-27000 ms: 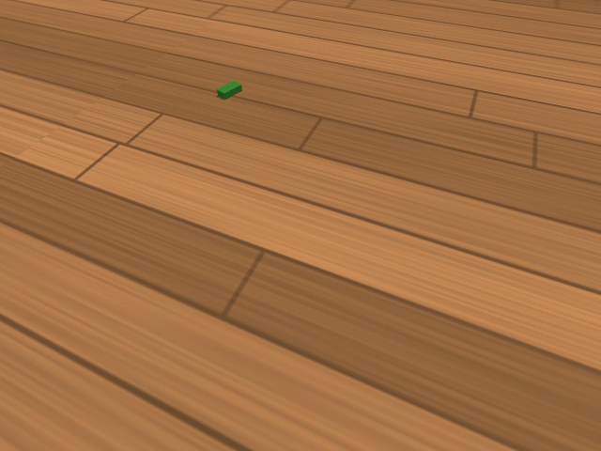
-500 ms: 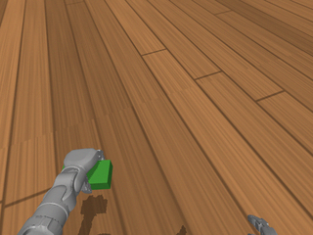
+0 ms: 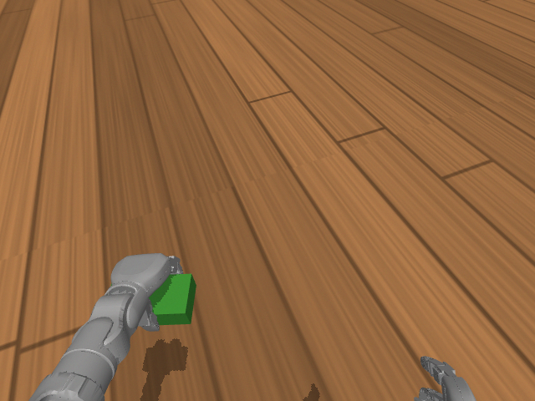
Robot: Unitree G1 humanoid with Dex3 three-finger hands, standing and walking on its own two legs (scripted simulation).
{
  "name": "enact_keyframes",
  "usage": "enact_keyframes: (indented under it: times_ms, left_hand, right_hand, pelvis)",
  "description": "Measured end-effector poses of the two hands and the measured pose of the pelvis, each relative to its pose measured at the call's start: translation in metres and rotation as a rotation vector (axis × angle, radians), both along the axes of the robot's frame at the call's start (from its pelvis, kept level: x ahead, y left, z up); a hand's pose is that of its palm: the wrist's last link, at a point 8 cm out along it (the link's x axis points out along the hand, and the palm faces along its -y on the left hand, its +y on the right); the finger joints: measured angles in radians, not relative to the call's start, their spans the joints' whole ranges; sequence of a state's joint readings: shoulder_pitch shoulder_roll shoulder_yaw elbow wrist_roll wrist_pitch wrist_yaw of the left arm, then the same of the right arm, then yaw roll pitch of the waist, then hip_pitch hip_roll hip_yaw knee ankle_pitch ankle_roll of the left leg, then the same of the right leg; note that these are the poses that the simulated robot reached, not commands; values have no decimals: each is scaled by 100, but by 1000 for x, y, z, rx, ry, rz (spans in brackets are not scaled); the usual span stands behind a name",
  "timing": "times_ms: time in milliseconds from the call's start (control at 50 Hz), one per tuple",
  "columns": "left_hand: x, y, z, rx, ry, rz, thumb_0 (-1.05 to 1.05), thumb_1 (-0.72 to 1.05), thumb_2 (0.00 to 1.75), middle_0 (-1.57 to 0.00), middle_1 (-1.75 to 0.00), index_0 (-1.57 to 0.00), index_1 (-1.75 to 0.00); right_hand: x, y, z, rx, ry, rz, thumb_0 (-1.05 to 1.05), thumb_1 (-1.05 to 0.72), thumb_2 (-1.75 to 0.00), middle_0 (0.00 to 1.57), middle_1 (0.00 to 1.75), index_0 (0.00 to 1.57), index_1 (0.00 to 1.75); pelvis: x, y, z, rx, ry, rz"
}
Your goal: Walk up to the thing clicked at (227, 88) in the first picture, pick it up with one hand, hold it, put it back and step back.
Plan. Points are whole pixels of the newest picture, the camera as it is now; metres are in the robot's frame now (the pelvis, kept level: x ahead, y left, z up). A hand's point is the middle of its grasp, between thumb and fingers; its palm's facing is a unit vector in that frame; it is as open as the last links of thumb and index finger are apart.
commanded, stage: hold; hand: left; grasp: from above
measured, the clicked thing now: (151, 299) +0.30 +0.23 -0.07
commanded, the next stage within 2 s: crouch in 0.86 s
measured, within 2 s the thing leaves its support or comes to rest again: neither
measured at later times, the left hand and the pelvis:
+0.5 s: hand (151, 297) +0.29 +0.22 -0.03, palm faces -0.44 -0.04 -0.90, open 10.1 cm; pelvis +0.00 +0.00 +0.00, yaw +0 degrees
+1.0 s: hand (151, 290) +0.30 +0.22 -0.03, palm faces -0.42 -0.04 -0.91, open 10.1 cm; pelvis +0.00 +0.00 +0.00, yaw +0 degrees
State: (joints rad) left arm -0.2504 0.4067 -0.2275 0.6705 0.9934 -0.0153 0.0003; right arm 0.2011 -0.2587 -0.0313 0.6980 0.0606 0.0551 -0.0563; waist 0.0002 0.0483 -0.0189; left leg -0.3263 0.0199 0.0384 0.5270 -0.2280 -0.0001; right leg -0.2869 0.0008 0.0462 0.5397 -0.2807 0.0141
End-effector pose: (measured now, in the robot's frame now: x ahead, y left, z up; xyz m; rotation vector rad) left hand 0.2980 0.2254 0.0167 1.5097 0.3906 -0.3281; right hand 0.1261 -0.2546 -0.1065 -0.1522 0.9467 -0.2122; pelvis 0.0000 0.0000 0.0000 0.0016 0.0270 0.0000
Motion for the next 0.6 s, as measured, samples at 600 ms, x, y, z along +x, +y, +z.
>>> enact_keyframes:
  times_ms: [600]
  left_hand:
    - [0,-5,13,-1,-24,-1,-2,1,43,-69,-50,-72,-47]
  right_hand:
    - [12,2,5,10,-21,9,1,-91,-89,20,29,21,30]
  pelvis:
    - [0,-3,4,3,-17,1]
